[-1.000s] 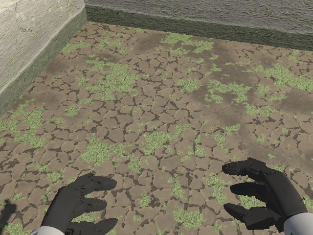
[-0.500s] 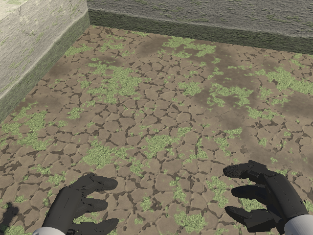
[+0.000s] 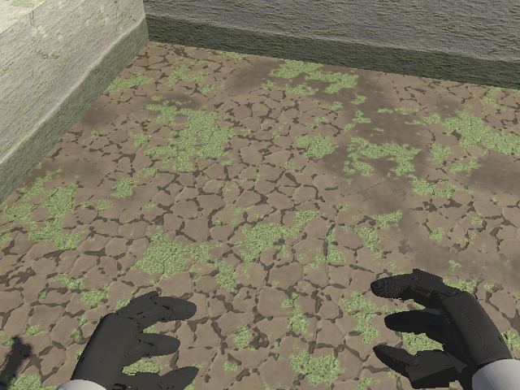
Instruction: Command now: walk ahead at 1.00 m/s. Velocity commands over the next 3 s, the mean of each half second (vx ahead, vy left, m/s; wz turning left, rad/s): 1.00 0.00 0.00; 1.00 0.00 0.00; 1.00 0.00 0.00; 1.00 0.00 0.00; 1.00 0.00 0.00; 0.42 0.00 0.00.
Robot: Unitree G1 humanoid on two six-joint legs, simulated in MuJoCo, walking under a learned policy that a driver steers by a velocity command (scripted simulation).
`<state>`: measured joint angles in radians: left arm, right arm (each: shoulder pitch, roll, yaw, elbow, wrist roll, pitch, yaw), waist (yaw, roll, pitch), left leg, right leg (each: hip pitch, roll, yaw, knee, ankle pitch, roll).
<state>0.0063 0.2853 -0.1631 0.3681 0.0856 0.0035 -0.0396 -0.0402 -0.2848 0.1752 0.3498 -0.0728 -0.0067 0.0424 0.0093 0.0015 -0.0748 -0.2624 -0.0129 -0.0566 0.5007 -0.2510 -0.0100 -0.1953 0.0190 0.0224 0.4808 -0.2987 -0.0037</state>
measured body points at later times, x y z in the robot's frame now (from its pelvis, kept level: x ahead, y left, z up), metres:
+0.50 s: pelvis +0.00 +0.00 +0.00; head -0.02 +0.00 +0.45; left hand +0.27 +0.18 +0.01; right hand +0.28 -0.18 +0.03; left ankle +0.01 +0.12 -0.74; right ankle -0.03 -0.12 -0.74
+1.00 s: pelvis +0.00 +0.00 +0.00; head -0.02 +0.00 +0.45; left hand +0.27 +0.18 +0.01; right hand +0.28 -0.18 +0.03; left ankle +0.01 +0.13 -0.74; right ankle -0.03 -0.12 -0.74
